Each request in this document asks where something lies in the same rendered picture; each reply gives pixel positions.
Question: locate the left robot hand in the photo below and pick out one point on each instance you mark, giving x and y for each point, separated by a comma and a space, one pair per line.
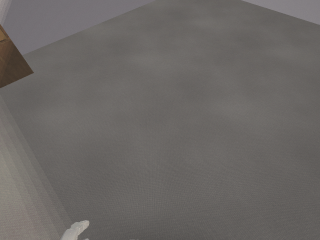
76, 229

